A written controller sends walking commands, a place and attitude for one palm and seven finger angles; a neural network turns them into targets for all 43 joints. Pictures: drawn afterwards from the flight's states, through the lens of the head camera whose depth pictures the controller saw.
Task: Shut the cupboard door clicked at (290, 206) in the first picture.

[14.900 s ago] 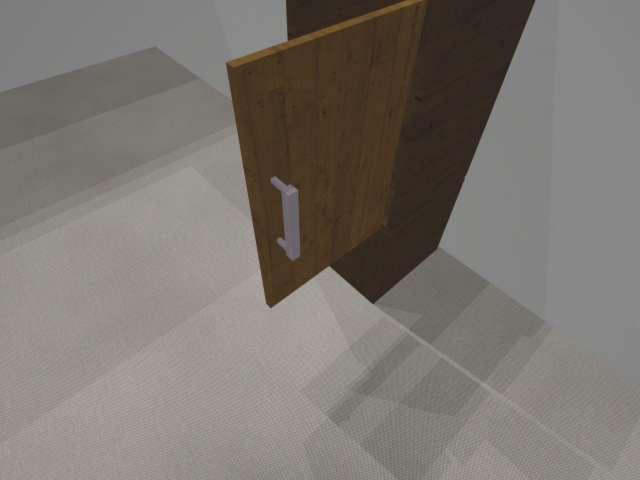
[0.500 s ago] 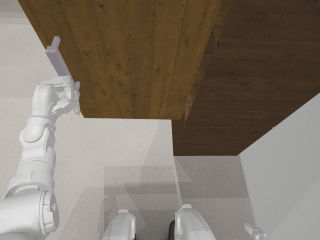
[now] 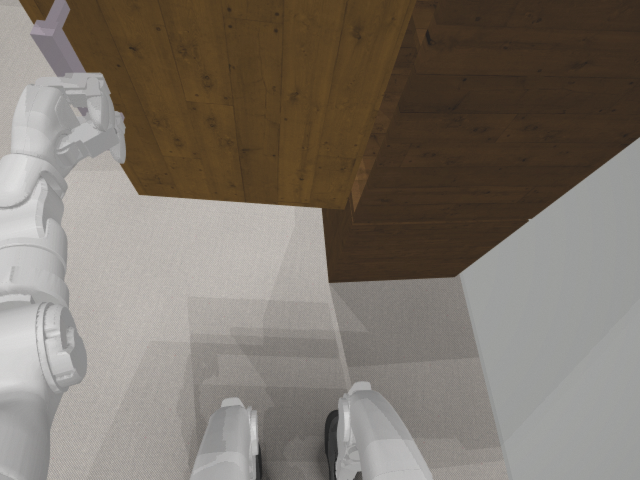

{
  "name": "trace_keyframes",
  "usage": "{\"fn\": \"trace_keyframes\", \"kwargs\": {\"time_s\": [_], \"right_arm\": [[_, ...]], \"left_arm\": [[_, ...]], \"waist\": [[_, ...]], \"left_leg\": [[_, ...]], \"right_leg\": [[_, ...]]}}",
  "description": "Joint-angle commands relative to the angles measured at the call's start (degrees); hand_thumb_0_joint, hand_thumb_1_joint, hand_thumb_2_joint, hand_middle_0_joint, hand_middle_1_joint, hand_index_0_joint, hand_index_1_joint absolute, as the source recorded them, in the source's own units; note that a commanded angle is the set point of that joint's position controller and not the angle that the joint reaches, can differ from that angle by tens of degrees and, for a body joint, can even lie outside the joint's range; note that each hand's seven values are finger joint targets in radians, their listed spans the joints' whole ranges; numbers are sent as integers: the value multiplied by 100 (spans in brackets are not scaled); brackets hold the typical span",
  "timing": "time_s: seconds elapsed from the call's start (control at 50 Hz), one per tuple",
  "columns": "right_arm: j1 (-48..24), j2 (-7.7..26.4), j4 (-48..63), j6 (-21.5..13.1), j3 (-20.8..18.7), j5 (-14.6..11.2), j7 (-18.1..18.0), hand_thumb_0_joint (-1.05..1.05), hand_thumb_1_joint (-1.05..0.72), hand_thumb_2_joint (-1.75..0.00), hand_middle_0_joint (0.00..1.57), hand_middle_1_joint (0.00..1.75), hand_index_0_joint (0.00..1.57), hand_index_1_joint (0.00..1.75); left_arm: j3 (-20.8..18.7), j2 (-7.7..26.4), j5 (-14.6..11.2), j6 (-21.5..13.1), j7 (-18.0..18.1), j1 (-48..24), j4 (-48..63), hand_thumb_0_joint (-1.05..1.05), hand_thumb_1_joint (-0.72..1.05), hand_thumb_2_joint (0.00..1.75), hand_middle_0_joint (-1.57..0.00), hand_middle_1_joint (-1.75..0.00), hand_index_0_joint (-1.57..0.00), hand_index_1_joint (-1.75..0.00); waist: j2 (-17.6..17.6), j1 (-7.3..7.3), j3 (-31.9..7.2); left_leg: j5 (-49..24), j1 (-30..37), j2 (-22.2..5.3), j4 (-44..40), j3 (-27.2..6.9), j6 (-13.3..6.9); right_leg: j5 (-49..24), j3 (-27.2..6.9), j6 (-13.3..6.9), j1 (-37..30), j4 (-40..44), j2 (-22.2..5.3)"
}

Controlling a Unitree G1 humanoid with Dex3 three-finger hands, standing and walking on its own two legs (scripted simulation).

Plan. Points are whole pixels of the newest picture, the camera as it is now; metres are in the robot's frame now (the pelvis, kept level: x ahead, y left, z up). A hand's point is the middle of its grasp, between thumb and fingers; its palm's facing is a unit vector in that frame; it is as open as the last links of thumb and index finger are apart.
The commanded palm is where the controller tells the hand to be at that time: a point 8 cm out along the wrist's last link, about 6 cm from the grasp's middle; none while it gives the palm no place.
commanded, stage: push the door shut along its arc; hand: left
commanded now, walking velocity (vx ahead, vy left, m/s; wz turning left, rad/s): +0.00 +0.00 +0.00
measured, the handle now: (89, 84) +0.58 +0.24 +0.06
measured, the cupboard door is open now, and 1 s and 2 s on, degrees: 84 71 68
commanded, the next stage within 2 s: pull the fist back off the door in 0.92 s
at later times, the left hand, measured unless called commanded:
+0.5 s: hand (152, 89) +0.57 +0.17 +0.07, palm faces -0.27 -0.96 -0.04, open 3.1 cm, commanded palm +0.58 +0.19 +0.07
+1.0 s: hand (179, 65) +0.61 +0.14 +0.07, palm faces -0.35 -0.94 -0.03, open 3.0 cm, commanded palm +0.64 +0.15 +0.07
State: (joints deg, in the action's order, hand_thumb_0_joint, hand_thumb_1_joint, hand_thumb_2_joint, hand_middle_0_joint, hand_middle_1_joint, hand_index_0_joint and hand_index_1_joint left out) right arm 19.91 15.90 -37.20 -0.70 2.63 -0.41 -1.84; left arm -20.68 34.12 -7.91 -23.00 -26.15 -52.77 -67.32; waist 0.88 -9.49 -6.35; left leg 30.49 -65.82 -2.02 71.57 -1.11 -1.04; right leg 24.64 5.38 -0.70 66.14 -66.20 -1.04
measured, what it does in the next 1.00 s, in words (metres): stands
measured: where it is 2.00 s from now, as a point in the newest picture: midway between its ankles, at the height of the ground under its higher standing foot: outside the picture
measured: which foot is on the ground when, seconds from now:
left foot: down 0.00-1.00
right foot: down 0.00-1.00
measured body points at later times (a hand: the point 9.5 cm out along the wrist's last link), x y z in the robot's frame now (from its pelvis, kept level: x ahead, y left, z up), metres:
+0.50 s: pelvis +0.00 +0.01 -0.02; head +0.19 +0.04 +0.39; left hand +0.58 +0.23 +0.07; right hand -0.02 -0.25 -0.11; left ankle +0.02 +0.11 -0.63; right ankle +0.06 -0.12 -0.63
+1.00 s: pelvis +0.01 +0.00 -0.02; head +0.22 +0.03 +0.37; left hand +0.62 +0.20 +0.07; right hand -0.04 -0.25 -0.11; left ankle +0.02 +0.11 -0.63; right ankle +0.06 -0.12 -0.63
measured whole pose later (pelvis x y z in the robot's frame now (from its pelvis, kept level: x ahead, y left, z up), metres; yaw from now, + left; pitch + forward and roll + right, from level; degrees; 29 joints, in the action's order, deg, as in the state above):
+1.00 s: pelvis +0.01 +0.00 -0.02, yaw -3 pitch +32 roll -6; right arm 22.3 14.7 -37.5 -2.1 5.0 1.4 -2.1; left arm -16.7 45.3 0.4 -10.4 -30.5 -77.5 -75.3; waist 2.4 -17.9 -5.4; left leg 33.4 -77.1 -3.8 77.8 -2.0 -1.2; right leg 25.8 6.0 -0.6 76.8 -70.1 0.8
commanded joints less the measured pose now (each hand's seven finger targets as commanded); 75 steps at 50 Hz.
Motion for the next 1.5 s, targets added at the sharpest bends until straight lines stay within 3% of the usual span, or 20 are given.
{"fn": "trace_keyframes", "kwargs": {"time_s": [0.0,0.1,0.18,0.2,0.22,0.36,0.44,0.58,0.66,0.7,0.76,1.0,1.02,1.04,1.06,1.12,1.18,1.3,1.38,1.48], "right_arm": [[940,1144,290,-134,-412,16,-70,0,-90,-90,20,30,20,30],[1069,1191,282,-150,-375,37,-63,0,-90,-90,20,30,20,30],[1140,1174,283,-136,-363,55,-44,0,-90,-90,20,30,20,30],[1162,1215,269,-120,-369,66,-45,0,-90,-90,20,30,20,30],[1165,1188,267,-120,-360,68,-33,0,-90,-90,20,30,20,30],[1278,1213,253,-115,-291,102,-49,0,-90,-90,20,30,20,30],[1359,1235,210,-122,-302,130,-59,0,-90,-90,20,30,20,30],[1498,1207,283,-104,-255,159,-64,0,-90,-90,20,30,20,30],[1528,1199,318,-68,-225,169,-75,0,-90,-90,20,30,20,30],[1562,1191,312,-81,-228,175,-84,0,-90,-90,20,30,20,30],[1584,1183,247,-94,-255,172,-84,0,-90,-90,20,30,20,30],[1584,1215,-101,-229,-263,196,-132,0,-90,-90,20,30,20,30],[2017,1109,144,-242,-138,339,-60,0,-90,-90,20,30,20,30],[1921,1076,186,-248,-128,346,71,0,-90,-90,20,30,20,30],[1997,1042,161,-221,-184,435,166,0,-90,-90,20,30,20,30],[2033,988,194,-153,-270,587,446,0,-90,-90,20,30,20,30],[2088,1034,198,19,-334,580,574,0,-90,-90,20,30,20,30],[1924,996,351,168,-322,424,502,0,-90,-90,20,30,20,30],[1867,941,421,159,-311,415,477,0,-90,-90,20,30,20,30],[1776,899,462,187,-391,381,475,0,-90,-90,20,30,20,30]], "left_arm": [[184,947,-13,-187,-227,-3177,1094,0,90,90,-130,-150,-130,-150],[-25,1414,92,-88,-258,-3568,1062,0,90,90,-130,-150,-130,-150],[121,1240,127,11,-265,-3711,1025,0,90,90,-130,-150,-130,-150],[-5,1460,182,20,-260,-3795,1045,0,90,90,-130,-150,-130,-150],[186,1236,209,83,-257,-3841,947,0,90,90,-130,-150,-130,-150],[35,1673,430,248,-172,-4354,644,0,90,90,-130,-150,-130,-150],[222,1513,454,322,-250,-4689,647,0,90,90,-130,-150,-130,-150],[-161,2030,540,521,-322,-4612,574,0,90,90,-130,-150,-130,-150],[-174,2227,709,671,-249,-4759,347,0,90,90,-130,-150,-130,-150],[-272,2450,713,593,-274,-4957,645,0,90,90,-130,-150,-130,-150],[-29,2129,700,723,-375,-4988,515,0,90,90,-130,-150,-130,-150],[578,1517,627,942,-468,-5914,517,0,90,90,-130,-150,-130,-150],[-839,2009,249,991,612,-5839,523,0,90,90,-130,-150,-130,-150],[-449,1541,394,1040,1104,-5458,280,0,90,90,-130,-150,-130,-150],[-508,1249,394,998,1548,-5409,393,0,90,90,-130,-150,-130,-150],[-276,984,1000,516,2573,-5208,820,0,90,90,-130,-150,-130,-150],[-148,1236,1494,234,2649,-5204,918,0,90,90,-130,-150,-130,-150],[-374,1241,995,177,2151,-4551,847,0,90,90,-130,-150,-130,-150],[-616,1307,916,-39,2271,-3937,737,0,90,90,-130,-150,-130,-150],[-417,872,850,-306,2230,-3201,745,0,90,90,-130,-150,-130,-150]], "waist": [[1050,-456,-2901],[1263,-474,-3214],[1437,-556,-3094],[1477,-525,-3203],[1431,-616,-3163],[1379,-765,-3006],[1538,-896,-3175],[1659,-787,-3549],[1404,-922,-3306],[1715,-874,-3669],[1583,-997,-3550],[2032,-1308,-3451],[2111,-991,-3533],[2111,-997,-3483],[1805,-1049,-3425],[1955,-977,-3634],[2010,-973,-3845],[1613,-758,-3831],[1065,-629,-3347],[804,-501,-3180]], "left_leg": [[-1557,2127,58,-869,-387,-78],[-1760,2179,44,-772,-441,-65],[-1942,2355,18,-729,-485,-53],[-1999,2404,-5,-736,-517,-24],[-1931,2369,4,-707,-511,-46],[-1827,1997,-13,-572,-509,-69],[-2095,2269,-49,-492,-602,-42],[-2633,2205,-46,-325,-567,-54],[-2350,1675,-35,-224,-446,-123],[-2653,1913,-41,-185,-453,-101],[-2643,1913,-50,-150,-442,-116],[-2736,2322,-93,10,-540,-98],[-2707,1963,-156,-122,-618,-75],[-2644,1907,-151,-209,-631,-17],[-2615,1893,-165,-238,-640,-11],[-2744,2108,-136,-253,-616,42],[-2789,2261,-101,-332,-569,27],[-2435,2057,-25,-662,-420,-18],[-2080,1437,19,-752,-225,-94],[-1997,1347,70,-857,-87,-92]], "right_leg": [[-707,-353,-126,-887,741,245],[-773,-323,-146,-838,635,271],[-802,-244,-168,-546,587,305],[-821,-245,-162,-527,564,290],[-788,-242,-149,-467,585,303],[-742,-216,-141,-348,486,322],[-849,-166,-142,-77,413,333],[-1215,-146,-169,-349,279,375],[-1228,-194,-107,-487,301,390],[-1457,-211,-129,-605,242,383],[-1493,-191,-106,-523,292,407],[-1335,-63,-161,203,254,454],[-1408,-112,-133,-109,311,387],[-1313,-104,-122,-90,282,372],[-1321,-70,-77,-131,312,365],[-1303,-104,-58,-158,304,334],[-1451,-165,-95,-497,361,338],[-1631,-251,-62,-1362,636,360],[-1689,-373,-30,-1841,746,360],[-1824,-431,-27,-2129,795,334]]}}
